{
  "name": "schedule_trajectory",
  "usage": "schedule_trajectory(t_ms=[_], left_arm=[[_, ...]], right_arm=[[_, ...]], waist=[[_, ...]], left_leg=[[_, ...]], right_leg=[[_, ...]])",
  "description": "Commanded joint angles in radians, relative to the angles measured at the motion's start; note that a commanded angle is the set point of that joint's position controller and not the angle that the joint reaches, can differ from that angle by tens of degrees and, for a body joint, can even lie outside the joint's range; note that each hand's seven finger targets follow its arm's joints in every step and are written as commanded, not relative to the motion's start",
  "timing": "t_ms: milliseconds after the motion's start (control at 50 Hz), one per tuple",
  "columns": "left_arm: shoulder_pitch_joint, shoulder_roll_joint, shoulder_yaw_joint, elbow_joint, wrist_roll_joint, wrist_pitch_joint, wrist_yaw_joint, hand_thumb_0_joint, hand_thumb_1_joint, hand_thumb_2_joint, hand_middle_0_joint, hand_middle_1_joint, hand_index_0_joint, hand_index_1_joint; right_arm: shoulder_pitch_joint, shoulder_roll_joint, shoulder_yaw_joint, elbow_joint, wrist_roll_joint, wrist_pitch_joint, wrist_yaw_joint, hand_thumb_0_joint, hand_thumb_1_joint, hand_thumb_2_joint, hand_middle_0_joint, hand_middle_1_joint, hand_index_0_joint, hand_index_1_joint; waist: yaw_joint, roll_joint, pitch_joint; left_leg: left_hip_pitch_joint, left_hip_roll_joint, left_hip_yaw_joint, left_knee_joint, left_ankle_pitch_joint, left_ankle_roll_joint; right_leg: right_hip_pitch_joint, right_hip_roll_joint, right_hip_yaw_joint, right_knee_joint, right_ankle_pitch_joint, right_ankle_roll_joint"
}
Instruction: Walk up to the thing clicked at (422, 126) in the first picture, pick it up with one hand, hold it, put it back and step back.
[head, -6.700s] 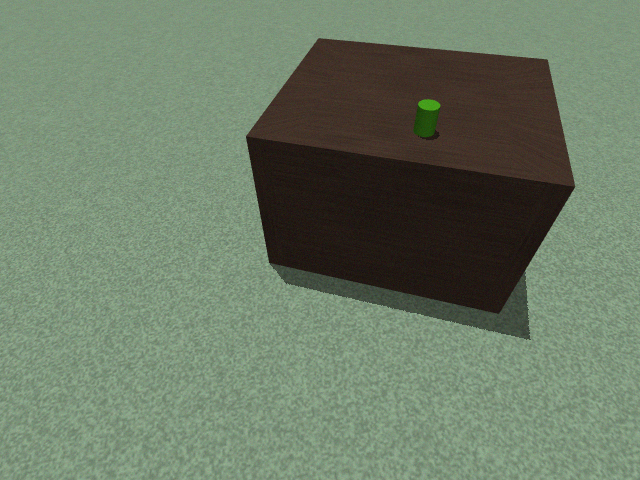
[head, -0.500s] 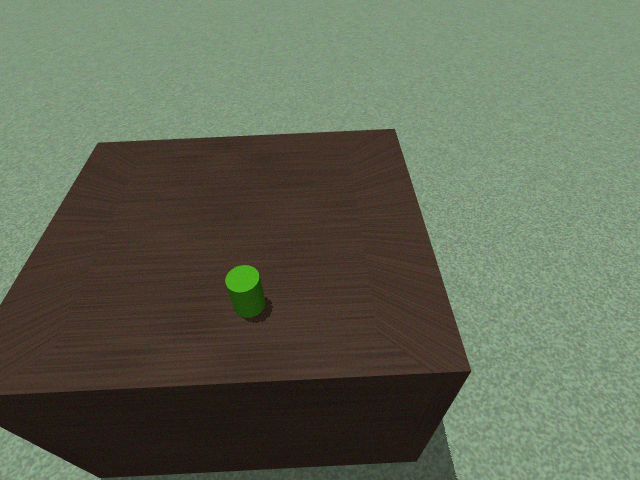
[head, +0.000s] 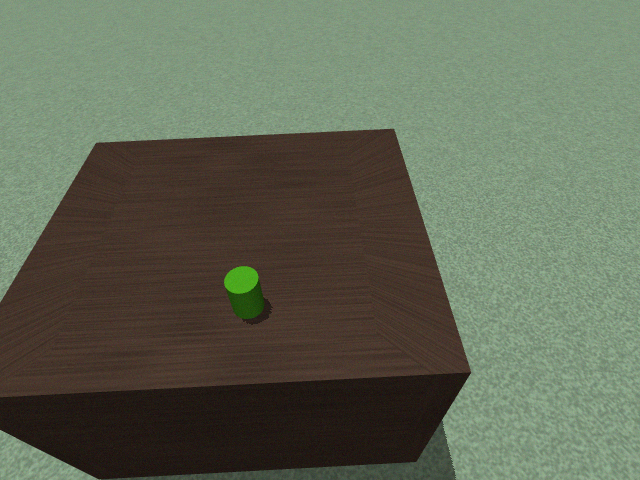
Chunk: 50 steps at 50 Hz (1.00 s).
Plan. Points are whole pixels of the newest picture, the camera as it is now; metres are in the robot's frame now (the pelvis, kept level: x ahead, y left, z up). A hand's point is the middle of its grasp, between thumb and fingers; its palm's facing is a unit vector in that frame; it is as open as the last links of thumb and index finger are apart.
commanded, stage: rise first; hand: left
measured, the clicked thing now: (245, 293) +0.49 +0.17 -0.14
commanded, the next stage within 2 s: go down in 1.28 s
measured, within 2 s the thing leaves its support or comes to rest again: neither
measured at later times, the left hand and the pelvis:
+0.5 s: hand out of the picture +0.17 +0.25 -0.11, palm faces +0.19 -0.93 -0.32, open 14.7 cm; pelvis +0.00 +0.01 -0.01, yaw -1 degrees
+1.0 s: hand (137, 468) +0.18 +0.26 -0.07, palm faces +0.22 -0.92 -0.31, open 17.5 cm; pelvis +0.01 +0.02 +0.00, yaw -1 degrees
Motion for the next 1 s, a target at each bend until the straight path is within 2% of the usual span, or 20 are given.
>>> schedule_trajectory(t_ms=[0, 60, 80, 100, 120, 140, 160, 200, 260, 280, 340, 380, 520, 620, 640, 660, 700, 900, 940, 980], left_arm=[[-0.035, 0.222, 0.044, -0.061, -0.002, -0.023, 0.014, 0.000, 0.899, 0.900, -0.200, -0.300, -0.200, -0.300], [-0.038, 0.220, 0.044, -0.063, -0.004, -0.023, 0.014, 0.000, 0.819, 0.820, -0.120, -0.220, -0.120, -0.220], [-0.389, 0.008, 0.012, -0.414, -0.082, -0.097, 0.021, 0.000, 0.739, 0.740, -0.052, -0.140, -0.040, -0.140], [-0.341, 0.110, 0.036, -0.462, -0.111, -0.134, 0.048, 0.000, 0.659, 0.660, -0.078, -0.074, -0.057, -0.095], [-0.214, 0.198, 0.085, -0.338, -0.103, -0.124, 0.067, 0.000, 0.579, 0.580, -0.077, -0.077, -0.055, -0.099], [-0.122, 0.234, 0.148, -0.269, -0.109, -0.110, 0.071, 0.000, 0.499, 0.500, -0.075, -0.075, -0.059, -0.091], [-0.101, 0.220, 0.165, -0.301, -0.104, -0.100, 0.077, 0.000, 0.419, 0.420, -0.080, -0.082, -0.065, -0.096], [-0.166, 0.193, 0.143, -0.400, -0.097, -0.116, 0.093, 0.000, 0.259, 0.291, -0.075, -0.074, -0.069, -0.079], [0.022, 0.171, 0.216, -0.344, -0.051, -0.093, 0.082, 0.000, 0.107, 0.210, -0.066, -0.071, -0.077, -0.059], [0.056, 0.128, 0.199, -0.379, -0.051, -0.088, 0.078, 0.000, 0.030, 0.180, -0.066, -0.073, -0.081, -0.056], [0.026, 0.127, 0.197, -0.468, -0.053, -0.078, 0.081, 0.000, -0.138, 0.130, -0.065, -0.064, -0.074, -0.054], [0.033, 0.073, 0.171, -0.496, -0.059, -0.070, 0.076, 0.000, -0.262, 0.106, -0.066, -0.063, -0.067, -0.062], [-0.029, 0.101, 0.186, -0.669, -0.050, -0.084, 0.094, 0.000, -0.561, 0.058, -0.063, -0.056, -0.049, -0.070], [0.008, 0.092, 0.189, -0.763, -0.042, -0.093, 0.104, 0.000, -0.595, 0.057, -0.062, -0.054, -0.044, -0.073], [0.022, 0.100, 0.197, -0.765, -0.042, -0.092, 0.106, 0.000, -0.591, 0.058, -0.062, -0.055, -0.045, -0.073], [0.054, 0.088, 0.194, -0.773, -0.041, -0.091, 0.105, 0.000, -0.606, 0.060, -0.065, -0.056, -0.044, -0.078], [0.074, 0.082, 0.190, -0.800, -0.040, -0.090, 0.104, 0.000, -0.604, 0.065, -0.066, -0.059, -0.044, -0.081], [0.098, 0.101, 0.219, -0.866, -0.048, -0.086, 0.096, 0.000, -0.579, 0.067, -0.058, -0.051, -0.039, -0.071], [0.091, 0.074, 0.197, -0.900, -0.048, -0.092, 0.091, 0.000, -0.578, 0.069, -0.057, -0.051, -0.039, -0.071], [0.109, 0.089, 0.219, -0.907, -0.049, -0.091, 0.094, 0.000, -0.588, 0.074, -0.060, -0.052, -0.038, -0.076]], right_arm=[[-0.039, -0.212, -0.045, -0.061, 0.002, -0.018, -0.010, 0.000, -0.900, -0.900, 0.200, 0.300, 0.200, 0.300], [-0.031, -0.209, -0.045, -0.059, 0.002, -0.019, -0.010, 0.000, -0.820, -0.820, 0.120, 0.220, 0.120, 0.220], [-0.382, -0.006, -0.008, -0.410, 0.106, -0.133, -0.025, 0.000, -0.740, -0.740, 0.050, 0.140, 0.051, 0.140], [-0.350, -0.055, -0.016, -0.436, 0.114, -0.150, -0.041, 0.000, -0.660, -0.660, 0.050, 0.060, 0.051, 0.060], [-0.246, -0.158, -0.076, -0.313, 0.106, -0.137, -0.063, 0.000, -0.580, -0.580, 0.050, 0.054, 0.051, 0.054], [-0.188, -0.171, -0.108, -0.244, 0.104, -0.118, -0.066, 0.000, -0.500, -0.500, 0.050, 0.054, 0.051, 0.054], [-0.188, -0.180, -0.142, -0.245, 0.101, -0.117, -0.072, 0.000, -0.420, -0.420, 0.050, 0.054, 0.051, 0.054], [-0.182, -0.156, -0.142, -0.288, 0.095, -0.130, -0.089, 0.000, -0.281, -0.266, 0.050, 0.054, 0.051, 0.054], [0.001, -0.134, -0.207, -0.245, 0.057, -0.102, -0.077, 0.000, -0.129, -0.218, 0.050, 0.054, 0.051, 0.054], [0.023, -0.108, -0.198, -0.275, 0.058, -0.098, -0.074, 0.000, -0.066, -0.200, 0.050, 0.054, 0.051, 0.054], [-0.017, -0.057, -0.156, -0.334, 0.063, -0.085, -0.071, 0.000, 0.075, -0.157, 0.051, 0.053, 0.051, 0.053], [-0.027, -0.034, -0.145, -0.380, 0.068, -0.078, -0.067, 0.000, 0.173, -0.129, 0.051, 0.052, 0.051, 0.052], [-0.086, -0.086, -0.175, -0.497, 0.054, -0.099, -0.083, 0.000, 0.456, -0.065, 0.051, 0.052, 0.051, 0.052], [-0.056, -0.047, -0.159, -0.528, 0.045, -0.111, -0.086, 0.000, 0.493, -0.056, 0.051, 0.052, 0.051, 0.052], [-0.047, -0.087, -0.182, -0.561, 0.042, -0.114, -0.090, 0.000, 0.494, -0.057, 0.051, 0.052, 0.051, 0.052], [0.000, -0.032, -0.154, -0.518, 0.042, -0.109, -0.087, 0.000, 0.484, -0.057, 0.051, 0.052, 0.051, 0.052], [0.000, -0.017, -0.141, -0.527, 0.041, -0.110, -0.086, 0.000, 0.482, -0.059, 0.051, 0.052, 0.051, 0.052], [0.014, -0.048, -0.153, -0.633, 0.043, -0.108, -0.083, 0.000, 0.519, -0.057, 0.051, 0.053, 0.051, 0.053], [0.023, 0.018, -0.103, -0.644, 0.046, -0.111, -0.075, 0.000, 0.523, -0.057, 0.051, 0.053, 0.051, 0.053], [0.050, -0.012, -0.138, -0.631, 0.043, -0.112, -0.078, 0.000, 0.516, -0.060, 0.051, 0.053, 0.051, 0.053]], waist=[[-0.005, -0.001, -0.079], [-0.005, -0.006, -0.077], [-0.044, 0.033, -0.078], [0.000, -0.050, -0.124], [-0.024, -0.024, -0.064], [0.008, 0.006, -0.020], [0.005, -0.002, -0.105], [-0.001, 0.007, -0.251], [-0.007, 0.012, -0.236], [-0.003, 0.017, -0.254], [0.013, 0.016, -0.227], [0.012, -0.004, -0.179], [0.010, 0.016, -0.156], [0.019, 0.031, -0.197], [0.004, 0.009, -0.205], [0.021, 0.030, -0.185], [0.023, 0.024, -0.185], [0.013, 0.015, -0.121], [0.017, 0.035, -0.115], [0.019, 0.050, -0.096]], left_leg=[[-0.015, 0.100, -0.076, -0.048, 0.162, 0.040], [-0.021, 0.100, -0.073, -0.047, 0.172, 0.039], [-0.161, -0.055, 0.032, 0.073, 0.091, 0.035], [-0.100, -0.044, 0.024, 0.035, 0.042, 0.040], [-0.109, -0.047, 0.034, 0.018, 0.005, 0.039], [-0.160, -0.047, 0.045, 0.041, 0.000, 0.032], [-0.142, -0.042, 0.039, 0.062, 0.065, 0.029], [-0.092, -0.041, 0.035, 0.091, 0.165, 0.034], [-0.120, -0.046, 0.032, 0.102, 0.213, 0.038], [-0.088, -0.046, 0.034, 0.093, 0.242, 0.034], [-0.098, -0.048, 0.038, 0.074, 0.237, 0.027], [-0.118, -0.047, 0.039, 0.066, 0.203, 0.030], [-0.110, -0.035, 0.030, 0.046, 0.143, 0.030], [-0.074, -0.032, 0.025, 0.055, 0.191, 0.027], [-0.065, -0.030, 0.025, 0.058, 0.208, 0.026], [-0.073, -0.033, 0.025, 0.054, 0.206, 0.026], [-0.068, -0.034, 0.027, 0.053, 0.217, 0.027], [-0.071, -0.034, 0.038, 0.035, 0.212, 0.027], [-0.063, -0.034, 0.039, 0.030, 0.205, 0.026], [-0.064, -0.033, 0.038, 0.022, 0.192, 0.023]], right_leg=[[0.039, -0.111, 0.091, -0.039, 0.157, -0.035], [0.049, -0.111, 0.090, -0.038, 0.167, -0.037], [-0.096, 0.011, 0.007, 0.036, 0.079, -0.021], [-0.007, 0.009, 0.002, 0.004, 0.021, -0.018], [-0.042, 0.011, 0.003, -0.006, -0.005, -0.023], [-0.043, 0.011, 0.000, 0.007, -0.012, -0.024], [-0.032, 0.018, -0.003, 0.035, 0.053, -0.025], [0.000, 0.014, 0.001, 0.071, 0.172, -0.018], [-0.030, 0.021, -0.004, 0.084, 0.220, -0.025], [-0.004, 0.024, -0.008, 0.079, 0.237, -0.026], [-0.013, 0.028, -0.012, 0.061, 0.210, -0.024], [-0.042, 0.026, -0.016, 0.054, 0.173, -0.025], [-0.042, 0.027, -0.016, 0.049, 0.109, -0.028], [0.005, 0.028, -0.016, 0.056, 0.149, -0.030], [0.009, 0.031, -0.017, 0.055, 0.164, -0.027], [0.007, 0.030, -0.020, 0.051, 0.162, -0.029], [0.016, 0.028, -0.021, 0.048, 0.173, -0.027], [0.026, 0.025, -0.024, 0.029, 0.174, -0.024], [0.027, 0.026, -0.025, 0.025, 0.165, -0.026], [0.022, 0.025, -0.027, 0.022, 0.153, -0.028]])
